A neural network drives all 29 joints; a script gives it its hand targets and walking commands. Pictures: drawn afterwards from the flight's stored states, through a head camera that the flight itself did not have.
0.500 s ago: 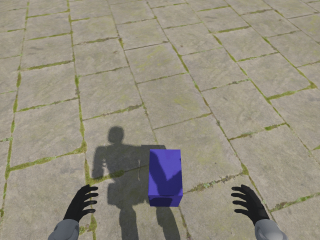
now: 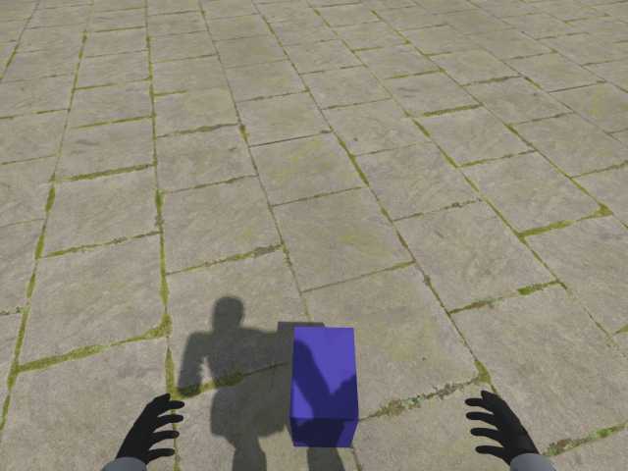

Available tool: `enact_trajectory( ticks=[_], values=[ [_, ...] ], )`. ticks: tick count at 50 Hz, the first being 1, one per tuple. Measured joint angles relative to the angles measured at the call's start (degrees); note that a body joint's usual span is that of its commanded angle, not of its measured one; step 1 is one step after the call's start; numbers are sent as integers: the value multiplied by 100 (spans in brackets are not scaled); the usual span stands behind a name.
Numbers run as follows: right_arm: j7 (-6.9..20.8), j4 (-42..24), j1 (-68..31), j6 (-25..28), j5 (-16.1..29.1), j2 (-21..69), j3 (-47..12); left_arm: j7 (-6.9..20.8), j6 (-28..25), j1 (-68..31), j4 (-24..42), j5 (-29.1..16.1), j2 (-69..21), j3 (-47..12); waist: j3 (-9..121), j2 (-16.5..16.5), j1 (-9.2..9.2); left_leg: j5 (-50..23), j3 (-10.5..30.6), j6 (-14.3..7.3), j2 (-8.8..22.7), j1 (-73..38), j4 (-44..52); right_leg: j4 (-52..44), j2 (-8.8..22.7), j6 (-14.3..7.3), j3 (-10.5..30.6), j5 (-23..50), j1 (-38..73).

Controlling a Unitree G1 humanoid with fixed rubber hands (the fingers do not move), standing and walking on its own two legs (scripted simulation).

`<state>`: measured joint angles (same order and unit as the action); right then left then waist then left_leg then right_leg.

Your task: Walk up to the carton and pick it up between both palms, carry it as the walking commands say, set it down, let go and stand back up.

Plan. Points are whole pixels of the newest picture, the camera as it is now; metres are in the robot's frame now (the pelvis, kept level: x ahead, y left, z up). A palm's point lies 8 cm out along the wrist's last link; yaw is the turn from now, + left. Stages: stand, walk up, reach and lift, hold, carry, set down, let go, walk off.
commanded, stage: stand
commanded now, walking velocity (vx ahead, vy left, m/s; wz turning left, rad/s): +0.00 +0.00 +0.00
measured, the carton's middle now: (323, 388) +0.43 -0.02 -0.63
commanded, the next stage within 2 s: none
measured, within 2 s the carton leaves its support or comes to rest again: neither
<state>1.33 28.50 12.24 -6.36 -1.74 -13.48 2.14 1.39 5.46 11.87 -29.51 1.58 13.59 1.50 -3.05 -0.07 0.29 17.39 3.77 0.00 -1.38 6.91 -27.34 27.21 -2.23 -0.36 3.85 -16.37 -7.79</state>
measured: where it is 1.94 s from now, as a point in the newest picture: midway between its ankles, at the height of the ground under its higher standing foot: outside the picture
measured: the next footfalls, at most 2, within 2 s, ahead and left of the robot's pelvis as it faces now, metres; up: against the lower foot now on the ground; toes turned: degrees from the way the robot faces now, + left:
none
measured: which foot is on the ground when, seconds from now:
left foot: down 0.00-1.00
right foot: down 0.00-1.00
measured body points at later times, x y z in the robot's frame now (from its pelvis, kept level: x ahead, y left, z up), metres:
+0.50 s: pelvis +0.02 +0.00 +0.00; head +0.02 +0.00 +0.45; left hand +0.14 +0.29 -0.10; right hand +0.15 -0.29 -0.10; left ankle -0.03 +0.12 -0.74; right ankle -0.02 -0.12 -0.74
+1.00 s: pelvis +0.00 +0.00 +0.01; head +0.00 +0.00 +0.46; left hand +0.11 +0.31 -0.11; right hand +0.12 -0.30 -0.10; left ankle -0.03 +0.12 -0.74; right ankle -0.02 -0.12 -0.74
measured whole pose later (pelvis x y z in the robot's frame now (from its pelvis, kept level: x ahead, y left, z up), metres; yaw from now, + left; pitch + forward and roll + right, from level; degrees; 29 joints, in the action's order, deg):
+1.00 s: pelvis +0.00 +0.00 +0.01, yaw +1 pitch -2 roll +0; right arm -1.6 51.6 9.5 0.4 -1.6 -21.0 0.4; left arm -1.0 0.0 9.2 -52.8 1.5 20.3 1.5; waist -0.8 -0.3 -0.3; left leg 14.9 3.8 -0.2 -1.3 6.0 -22.9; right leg 22.5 -1.4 -0.2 2.8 -14.0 -6.6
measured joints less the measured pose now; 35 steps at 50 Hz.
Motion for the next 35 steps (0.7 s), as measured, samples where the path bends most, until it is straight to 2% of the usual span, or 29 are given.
enact_trajectory(
  ticks=[4, 12, 35],
  values=[
    [-179, 566, -58, 255, -52, -267, 32, -151, -202, -51, -515, 84, 264, 82, 182, -19, -22, 80, 2, 1, 13, 289, -173, 128, -16, -12, -21, -56, -267],
    [-254, 1157, -116, 495, -50, -562, 41, -230, -404, -27, -1099, 82, 547, 113, 250, -45, -49, 113, 6, -5, 13, 362, -163, 111, -3, -9, -47, -91, -332],
    [-307, 1904, -233, 630, 0, -654, -118, -276, -517, -238, -1944, 13, 584, 6, 241, -27, -44, -28, 0, -18, 9, 19, 195, -219, 54, 2, -89, 21, 9]
  ],
)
